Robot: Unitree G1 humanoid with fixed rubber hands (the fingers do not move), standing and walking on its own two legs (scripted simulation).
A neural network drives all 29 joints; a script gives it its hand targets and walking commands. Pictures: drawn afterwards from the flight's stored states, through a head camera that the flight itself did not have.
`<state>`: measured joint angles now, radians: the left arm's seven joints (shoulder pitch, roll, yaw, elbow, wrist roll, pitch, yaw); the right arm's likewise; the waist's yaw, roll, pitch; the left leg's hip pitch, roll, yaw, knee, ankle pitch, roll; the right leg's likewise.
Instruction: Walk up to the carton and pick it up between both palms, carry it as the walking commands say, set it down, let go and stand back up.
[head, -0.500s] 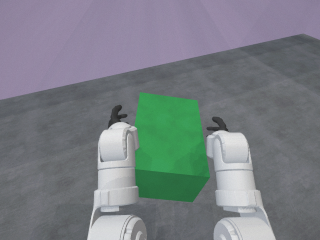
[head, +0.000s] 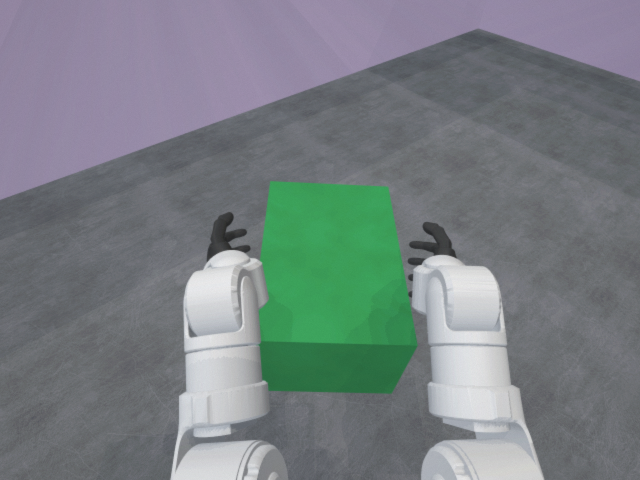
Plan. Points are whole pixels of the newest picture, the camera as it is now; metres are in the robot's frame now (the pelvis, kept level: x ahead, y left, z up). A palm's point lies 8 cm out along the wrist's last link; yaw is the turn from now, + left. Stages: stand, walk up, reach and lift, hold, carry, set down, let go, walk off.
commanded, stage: carry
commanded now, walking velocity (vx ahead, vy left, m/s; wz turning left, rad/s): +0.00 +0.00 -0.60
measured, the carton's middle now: (327, 281) +0.40 +0.01 +0.01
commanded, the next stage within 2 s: none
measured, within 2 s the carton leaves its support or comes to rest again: neither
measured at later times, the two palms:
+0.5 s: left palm (381, 255) +0.36 -0.05 +0.12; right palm (606, 302) +0.29 -0.29 +0.12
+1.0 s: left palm (540, 268) +0.34 -0.24 +0.12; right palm out of the picture +0.21 -0.46 +0.12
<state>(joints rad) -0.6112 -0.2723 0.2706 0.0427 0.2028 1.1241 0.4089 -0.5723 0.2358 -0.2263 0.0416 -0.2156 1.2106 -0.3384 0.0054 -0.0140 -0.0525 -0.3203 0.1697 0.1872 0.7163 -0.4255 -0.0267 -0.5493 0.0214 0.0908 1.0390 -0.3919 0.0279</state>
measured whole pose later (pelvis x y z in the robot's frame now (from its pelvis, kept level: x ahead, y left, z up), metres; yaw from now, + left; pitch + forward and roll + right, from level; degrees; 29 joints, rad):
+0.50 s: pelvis +0.00 -0.09 +0.00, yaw -15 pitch +3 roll -2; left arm -0.59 -0.26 0.27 0.00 0.18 1.13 0.38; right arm -0.56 0.26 -0.23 -0.01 -0.22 1.18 -0.32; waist 0.00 -0.02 -0.04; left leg -0.30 0.17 0.19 0.70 -0.43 -0.04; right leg -0.54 0.02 0.09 1.02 -0.40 0.03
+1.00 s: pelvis -0.02 -0.18 +0.00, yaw -31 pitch +3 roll -2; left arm -0.58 -0.26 0.27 -0.03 0.17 1.13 0.36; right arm -0.54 0.25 -0.24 -0.03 -0.20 1.17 -0.31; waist 0.00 -0.02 -0.02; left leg -0.31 0.16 0.20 0.69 -0.41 -0.02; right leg -0.54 0.03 0.09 1.05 -0.41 0.03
